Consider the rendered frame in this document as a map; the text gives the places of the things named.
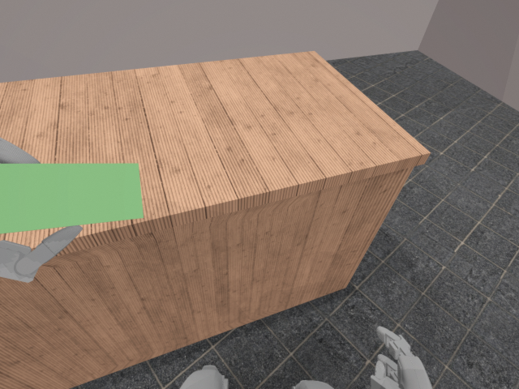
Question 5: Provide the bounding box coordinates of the robot left shin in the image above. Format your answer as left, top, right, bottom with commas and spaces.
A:
202, 365, 219, 372

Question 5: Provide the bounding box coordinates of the table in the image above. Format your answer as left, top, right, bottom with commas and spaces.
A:
0, 51, 431, 389

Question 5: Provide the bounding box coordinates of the sponge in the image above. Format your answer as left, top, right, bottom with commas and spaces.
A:
0, 164, 144, 234

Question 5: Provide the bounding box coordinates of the left robot hand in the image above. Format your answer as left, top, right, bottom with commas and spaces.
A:
0, 138, 83, 283

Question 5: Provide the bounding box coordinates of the robot left thigh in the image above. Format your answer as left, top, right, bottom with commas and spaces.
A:
179, 370, 229, 389

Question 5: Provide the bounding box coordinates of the right robot hand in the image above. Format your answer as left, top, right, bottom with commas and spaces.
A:
371, 327, 432, 389

